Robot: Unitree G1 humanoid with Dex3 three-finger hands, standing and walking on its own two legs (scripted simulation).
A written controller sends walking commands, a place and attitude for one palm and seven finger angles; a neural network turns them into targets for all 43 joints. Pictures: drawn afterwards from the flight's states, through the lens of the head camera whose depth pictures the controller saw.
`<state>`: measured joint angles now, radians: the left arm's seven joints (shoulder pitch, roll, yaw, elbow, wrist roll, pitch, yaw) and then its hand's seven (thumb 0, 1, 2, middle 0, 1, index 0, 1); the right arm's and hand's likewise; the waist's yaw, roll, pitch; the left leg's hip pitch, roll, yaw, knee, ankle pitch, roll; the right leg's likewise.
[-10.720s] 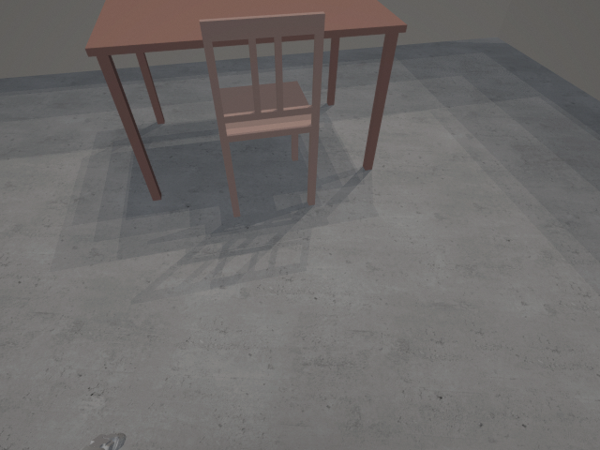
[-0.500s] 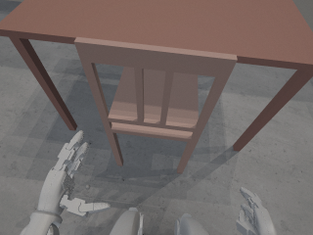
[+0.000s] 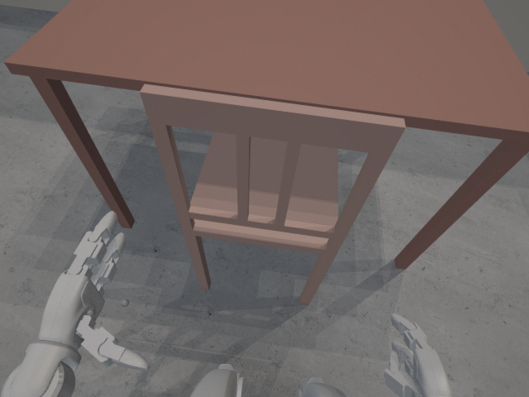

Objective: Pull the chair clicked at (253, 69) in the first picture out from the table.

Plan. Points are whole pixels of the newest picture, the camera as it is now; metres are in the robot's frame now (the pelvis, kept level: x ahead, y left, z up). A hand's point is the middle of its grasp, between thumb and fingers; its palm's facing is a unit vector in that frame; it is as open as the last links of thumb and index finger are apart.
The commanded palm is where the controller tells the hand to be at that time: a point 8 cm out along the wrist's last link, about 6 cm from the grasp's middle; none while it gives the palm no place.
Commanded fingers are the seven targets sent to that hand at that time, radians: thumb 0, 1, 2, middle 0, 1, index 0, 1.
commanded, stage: raise the hand toward the chair's back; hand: left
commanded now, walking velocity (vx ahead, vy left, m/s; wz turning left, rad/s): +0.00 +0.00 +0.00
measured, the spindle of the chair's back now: (243, 181) +0.51 +0.07 -0.04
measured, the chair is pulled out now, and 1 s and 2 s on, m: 0.00 0.00 0.00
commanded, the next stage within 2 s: aim the fingers beside a spindle in 0.52 s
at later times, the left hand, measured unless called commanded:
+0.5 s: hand (128, 300) +0.24 +0.20 +0.03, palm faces -0.07 -1.00 -0.06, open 16.9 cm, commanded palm +0.22 +0.26 +0.04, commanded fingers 0.00 -0.50 0.30 -0.06 -0.08 -0.06 -0.08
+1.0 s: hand (163, 280) +0.27 +0.16 +0.03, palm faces -0.10 -0.99 -0.03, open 16.9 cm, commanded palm +0.25 +0.22 +0.02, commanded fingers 0.00 -0.50 0.30 -0.06 -0.08 -0.06 -0.08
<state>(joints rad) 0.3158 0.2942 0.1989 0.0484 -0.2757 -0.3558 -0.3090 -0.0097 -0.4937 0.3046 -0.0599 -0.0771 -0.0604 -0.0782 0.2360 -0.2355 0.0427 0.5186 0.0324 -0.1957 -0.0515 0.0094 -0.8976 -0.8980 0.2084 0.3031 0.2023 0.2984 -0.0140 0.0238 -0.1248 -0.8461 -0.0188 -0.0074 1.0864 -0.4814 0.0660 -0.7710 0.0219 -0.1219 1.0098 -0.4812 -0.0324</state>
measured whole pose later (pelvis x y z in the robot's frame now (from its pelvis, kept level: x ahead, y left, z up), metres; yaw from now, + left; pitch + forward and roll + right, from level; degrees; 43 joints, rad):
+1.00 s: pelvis +0.00 -0.01 -0.01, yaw +0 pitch +16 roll -3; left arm 0.16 0.26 0.15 0.16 -0.25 -0.38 -0.28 -0.01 -0.50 0.30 -0.06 -0.08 -0.06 -0.08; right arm 0.24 -0.26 0.03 0.53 0.02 -0.21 -0.03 0.01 -0.90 -0.90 0.21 0.30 0.20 0.30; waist -0.04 0.03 -0.13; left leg -0.90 -0.02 0.00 1.11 -0.48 0.05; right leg -0.84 0.02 -0.11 1.06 -0.49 -0.05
